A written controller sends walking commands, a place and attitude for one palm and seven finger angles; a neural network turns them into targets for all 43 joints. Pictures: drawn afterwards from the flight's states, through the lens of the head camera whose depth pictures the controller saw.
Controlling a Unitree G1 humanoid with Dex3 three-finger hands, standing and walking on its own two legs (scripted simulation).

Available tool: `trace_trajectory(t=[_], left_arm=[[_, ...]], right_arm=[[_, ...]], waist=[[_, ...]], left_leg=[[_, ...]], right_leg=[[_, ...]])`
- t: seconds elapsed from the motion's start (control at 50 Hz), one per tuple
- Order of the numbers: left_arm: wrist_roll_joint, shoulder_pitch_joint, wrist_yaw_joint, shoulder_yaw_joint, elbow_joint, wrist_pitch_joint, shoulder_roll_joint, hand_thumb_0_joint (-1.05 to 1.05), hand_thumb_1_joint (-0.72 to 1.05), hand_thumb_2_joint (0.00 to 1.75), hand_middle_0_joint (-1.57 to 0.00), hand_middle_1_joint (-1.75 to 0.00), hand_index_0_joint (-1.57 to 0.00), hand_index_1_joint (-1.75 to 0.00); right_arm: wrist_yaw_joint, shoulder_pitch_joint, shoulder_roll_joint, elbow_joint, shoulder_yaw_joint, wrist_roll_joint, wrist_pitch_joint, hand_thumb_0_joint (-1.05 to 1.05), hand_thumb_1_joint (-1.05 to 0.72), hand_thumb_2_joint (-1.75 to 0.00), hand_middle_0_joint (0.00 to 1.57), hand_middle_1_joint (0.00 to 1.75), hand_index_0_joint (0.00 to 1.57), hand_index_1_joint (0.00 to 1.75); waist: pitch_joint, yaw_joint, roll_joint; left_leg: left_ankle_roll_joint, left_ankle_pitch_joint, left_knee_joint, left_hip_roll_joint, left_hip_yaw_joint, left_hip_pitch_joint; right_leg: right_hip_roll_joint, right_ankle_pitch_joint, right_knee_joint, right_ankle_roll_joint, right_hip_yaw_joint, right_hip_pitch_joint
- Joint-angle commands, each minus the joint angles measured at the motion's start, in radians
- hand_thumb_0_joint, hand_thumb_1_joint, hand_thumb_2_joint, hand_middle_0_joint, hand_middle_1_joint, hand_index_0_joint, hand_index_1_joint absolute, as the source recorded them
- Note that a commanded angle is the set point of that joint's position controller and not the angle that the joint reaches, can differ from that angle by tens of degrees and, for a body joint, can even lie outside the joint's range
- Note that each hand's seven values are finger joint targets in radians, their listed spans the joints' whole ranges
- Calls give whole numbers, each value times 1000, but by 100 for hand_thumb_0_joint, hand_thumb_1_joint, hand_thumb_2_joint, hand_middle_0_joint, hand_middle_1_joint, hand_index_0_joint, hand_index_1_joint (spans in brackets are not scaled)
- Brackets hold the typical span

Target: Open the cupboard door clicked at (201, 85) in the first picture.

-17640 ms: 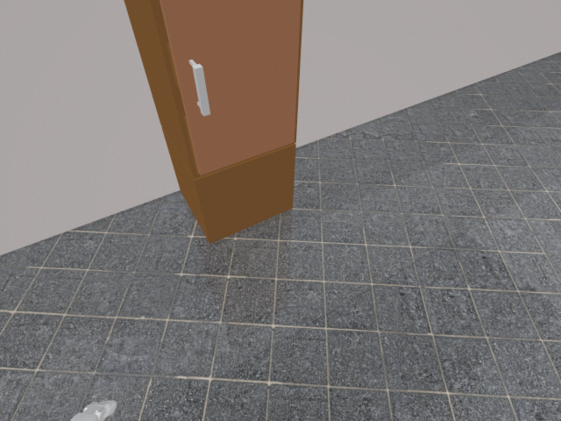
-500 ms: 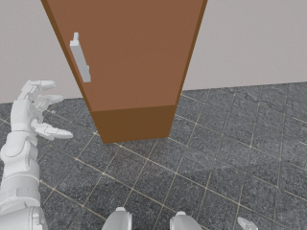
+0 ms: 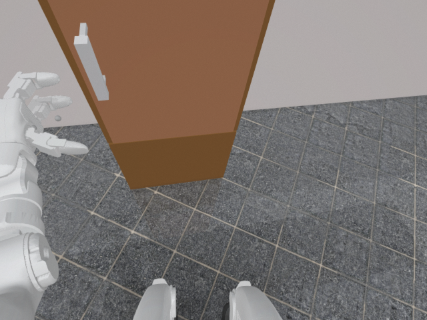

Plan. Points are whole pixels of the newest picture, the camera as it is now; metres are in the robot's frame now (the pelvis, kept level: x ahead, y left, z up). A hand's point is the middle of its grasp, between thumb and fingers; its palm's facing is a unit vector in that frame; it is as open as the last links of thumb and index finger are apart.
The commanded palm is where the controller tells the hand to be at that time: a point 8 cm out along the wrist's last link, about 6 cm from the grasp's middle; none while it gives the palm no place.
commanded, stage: move the hooked fingers beside the handle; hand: left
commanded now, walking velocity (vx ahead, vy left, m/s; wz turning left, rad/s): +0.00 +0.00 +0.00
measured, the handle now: (94, 64) +0.59 +0.24 +0.07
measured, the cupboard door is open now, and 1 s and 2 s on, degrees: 0 0 0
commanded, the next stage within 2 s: slide the fingers in behind the handle in 1.20 s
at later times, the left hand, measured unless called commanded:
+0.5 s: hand (68, 87) +0.53 +0.27 +0.07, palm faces +0.15 -0.99 -0.01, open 14.0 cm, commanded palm +0.50 +0.31 +0.06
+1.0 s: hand (67, 95) +0.52 +0.28 +0.05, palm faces +0.13 -0.99 +0.00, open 14.0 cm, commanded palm +0.50 +0.31 +0.06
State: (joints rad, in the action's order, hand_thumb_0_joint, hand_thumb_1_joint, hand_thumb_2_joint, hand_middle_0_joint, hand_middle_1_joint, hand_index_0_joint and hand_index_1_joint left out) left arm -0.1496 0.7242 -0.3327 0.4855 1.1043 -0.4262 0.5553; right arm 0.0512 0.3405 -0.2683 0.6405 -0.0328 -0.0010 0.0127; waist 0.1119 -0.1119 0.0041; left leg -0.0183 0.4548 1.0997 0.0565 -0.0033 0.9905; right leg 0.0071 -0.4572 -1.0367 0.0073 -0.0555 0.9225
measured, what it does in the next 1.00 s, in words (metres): stands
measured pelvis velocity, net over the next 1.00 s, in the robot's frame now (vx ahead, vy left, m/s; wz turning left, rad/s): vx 0.01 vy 0.01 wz -0.02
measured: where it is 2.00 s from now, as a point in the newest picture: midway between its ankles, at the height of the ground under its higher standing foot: outside the picture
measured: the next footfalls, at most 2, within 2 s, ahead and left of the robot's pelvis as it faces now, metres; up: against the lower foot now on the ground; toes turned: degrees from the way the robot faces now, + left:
none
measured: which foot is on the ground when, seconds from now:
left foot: down 0.00-1.00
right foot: down 0.00-1.00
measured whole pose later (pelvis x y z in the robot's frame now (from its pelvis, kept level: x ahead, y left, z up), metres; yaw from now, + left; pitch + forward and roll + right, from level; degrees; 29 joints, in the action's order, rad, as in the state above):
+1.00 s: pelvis +0.01 +0.01 -0.01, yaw -1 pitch +25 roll -5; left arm -0.08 0.90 -0.31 0.52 1.20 -0.37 0.67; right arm 0.02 0.36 -0.27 0.61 -0.06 0.03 0.08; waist 0.11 -0.17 0.01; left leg -0.03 0.49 1.15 0.07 0.01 1.09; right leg 0.02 -0.46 -1.04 0.02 -0.06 1.01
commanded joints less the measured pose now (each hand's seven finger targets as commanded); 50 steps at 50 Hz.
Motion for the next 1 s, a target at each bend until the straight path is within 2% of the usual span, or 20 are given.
trace_trajectory(t=[0.0,0.08,0.12,0.14,0.2,0.26,0.28,0.34,0.38,0.46,0.54,0.6,0.68,0.74,0.78,0.82,0.84,0.86,0.92,0.98], left_arm=[[2,467,13,38,-148,-45,328,0,-50,30,-30,-120,-30,-120],[22,536,35,64,-162,-68,386,0,-50,30,-30,-120,-30,-120],[32,529,37,75,-125,-63,412,0,-50,30,-30,-120,-30,-120],[29,551,34,70,-113,-58,409,0,-50,30,-30,-120,-30,-120],[42,528,21,79,-97,-35,438,0,-50,30,-30,-120,-30,-120],[43,553,12,60,-75,-15,425,0,-50,30,-30,-120,-30,-120],[44,568,13,73,-86,-14,448,0,-50,30,-30,-120,-30,-120],[42,624,22,74,-103,-22,443,0,-50,30,-30,-120,-30,-120],[51,637,29,101,-79,-23,496,0,-50,30,-30,-120,-30,-120],[72,549,26,97,-42,-11,490,0,-50,30,-30,-120,-30,-120],[61,527,13,102,-55,-2,487,0,-50,30,-30,-120,-30,-120],[50,546,13,144,-104,-15,534,0,-50,30,-30,-120,-30,-120],[55,568,21,141,-160,-47,526,0,-50,30,-30,-120,-30,-120],[51,571,15,75,-177,-49,431,0,-50,30,-30,-120,-30,-120],[44,551,8,61,-125,-25,411,0,-50,30,-30,-120,-30,-120],[37,555,0,9,-79,7,349,0,-50,30,-30,-120,-30,-120],[32,555,-1,18,-65,13,349,0,-50,30,-30,-120,-30,-120],[35,564,2,36,-82,13,384,0,-50,30,-30,-120,-30,-120],[39,564,26,61,-118,-7,406,0,-50,30,-30,-120,-30,-120],[53,586,53,75,-143,-44,422,0,-50,30,-30,-120,-30,-120]], right_arm=[[17,130,-196,-63,63,1,-15,0,-90,-90,20,30,20,30],[14,151,-200,-61,60,11,-10,0,-90,-90,20,30,20,30],[11,158,-203,-59,56,12,-4,0,-90,-90,20,30,20,30],[10,168,-203,-56,53,15,-1,0,-90,-90,20,30,20,30],[5,181,-208,-63,53,15,13,0,-90,-90,20,30,20,30],[4,196,-208,-58,51,15,25,0,-90,-90,20,30,20,30],[5,199,-212,-58,51,16,28,0,-90,-90,20,30,20,30],[2,213,-210,-54,51,22,31,0,-90,-90,20,30,20,30],[3,222,-215,-48,48,22,36,0,-90,-90,20,30,20,30],[-5,233,-212,-60,46,24,46,0,-90,-90,20,30,20,30],[-9,236,-211,-70,46,24,57,0,-90,-90,20,30,20,30],[-8,230,-213,-74,52,23,56,0,-90,-90,20,30,20,30],[-12,231,-210,-62,55,25,54,0,-90,-90,20,30,20,30],[-20,233,-203,-53,58,26,59,0,-90,-90,20,30,20,30],[-17,230,-207,-42,57,23,66,0,-90,-90,20,30,20,30],[-15,224,-206,-44,54,18,67,0,-90,-90,20,30,20,30],[-12,226,-206,-44,54,19,65,0,-90,-90,20,30,20,30],[-9,227,-212,-46,54,21,67,0,-90,-90,20,30,20,30],[-11,224,-207,-54,54,27,63,0,-90,-90,20,30,20,30],[-17,218,-203,-58,53,31,61,0,-90,-90,20,30,20,30]], waist=[[384,-28,131],[476,-37,167],[467,-37,182],[458,-49,169],[498,-38,195],[472,-59,176],[480,-57,188],[497,-72,203],[500,-76,183],[498,-59,192],[497,-54,189],[527,-44,195],[561,-47,248],[549,-62,282],[497,-68,252],[432,-85,228],[419,-86,224],[443,-75,226],[478,-66,207],[504,-59,235]], left_leg=[[-7,-211,-136,-20,66,-333],[-8,-268,-106,-17,72,-362],[-6,-282,-98,-16,68,-347],[-9,-294,-94,-15,70,-340],[-8,-331,-89,-13,64,-349],[-9,-353,-82,-6,67,-350],[-9,-356,-80,-6,69,-349],[-11,-379,-69,-4,75,-366],[-12,-380,-61,-2,75,-342],[-11,-410,-63,-3,66,-340],[-12,-430,-58,-2,61,-333],[-11,-423,-55,-2,57,-326],[-5,-466,-52,2,68,-401],[2,-509,-56,8,82,-480],[4,-476,-67,9,86,-461],[2,-407,-82,6,88,-424],[-1,-412,-82,5,90,-427],[2,-425,-83,5,92,-426],[2,-446,-75,4,94,-431],[8,-460,-66,4,97,-445]], right_leg=[[36,153,122,-23,18,-57],[38,183,101,-21,21,-49],[39,196,98,-21,23,-51],[42,210,95,-21,21,-53],[42,244,92,-20,21,-71],[46,260,94,-16,16,-46],[45,261,93,-16,17,-47],[50,268,86,-18,14,-25],[50,274,85,-14,18,-35],[51,303,80,-17,15,-52],[54,330,77,-18,14,-67],[54,334,77,-15,20,-92],[59,336,72,-19,14,-60],[63,317,78,-24,-1,1],[62,292,90,-23,-6,13],[60,251,103,-22,-11,32],[60,252,105,-25,-13,42],[56,260,98,-24,-11,28],[56,273,88,-24,-11,14],[57,271,75,-26,-9,19]])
